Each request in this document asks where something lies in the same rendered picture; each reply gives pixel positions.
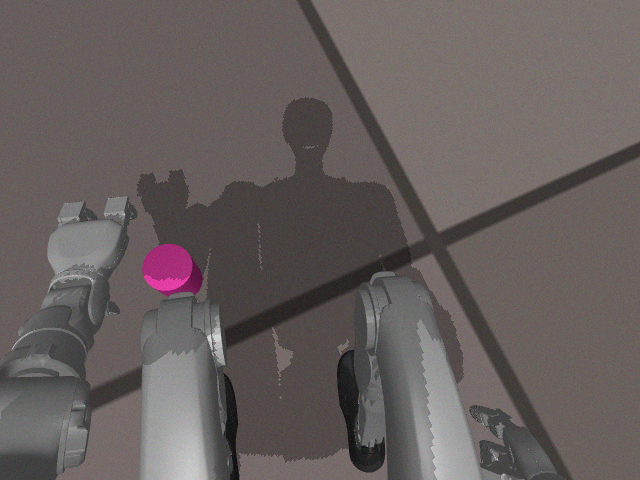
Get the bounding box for right robot foot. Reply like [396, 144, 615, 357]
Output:
[337, 350, 385, 473]

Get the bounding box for can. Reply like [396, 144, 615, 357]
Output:
[142, 244, 203, 297]

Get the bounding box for right robot hand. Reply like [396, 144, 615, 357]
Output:
[469, 405, 557, 480]

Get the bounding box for left robot arm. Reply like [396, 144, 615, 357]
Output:
[0, 270, 110, 480]

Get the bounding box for left robot hand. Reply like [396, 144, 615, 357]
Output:
[47, 196, 138, 316]

